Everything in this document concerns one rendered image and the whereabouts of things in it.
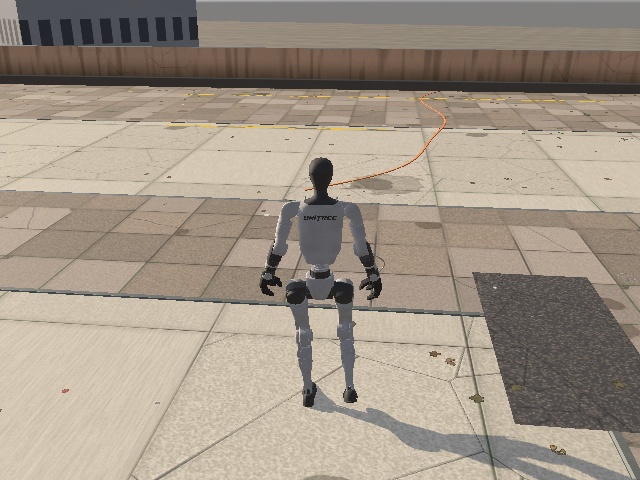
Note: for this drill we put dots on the robot left upper arm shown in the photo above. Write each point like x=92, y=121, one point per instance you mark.
x=289, y=210

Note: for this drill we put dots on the robot right upper arm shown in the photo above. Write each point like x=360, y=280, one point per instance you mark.
x=352, y=211

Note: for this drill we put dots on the robot left hand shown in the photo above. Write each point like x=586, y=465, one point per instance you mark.
x=272, y=282

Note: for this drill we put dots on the left robot shin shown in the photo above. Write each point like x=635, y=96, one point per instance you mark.
x=304, y=355

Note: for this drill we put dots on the robot right forearm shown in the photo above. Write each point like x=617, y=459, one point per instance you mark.
x=369, y=265

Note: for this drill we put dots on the robot right hand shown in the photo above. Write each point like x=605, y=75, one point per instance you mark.
x=377, y=285

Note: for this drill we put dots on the robot torso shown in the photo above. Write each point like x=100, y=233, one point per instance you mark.
x=320, y=237

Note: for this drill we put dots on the robot left forearm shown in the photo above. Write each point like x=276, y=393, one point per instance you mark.
x=271, y=264

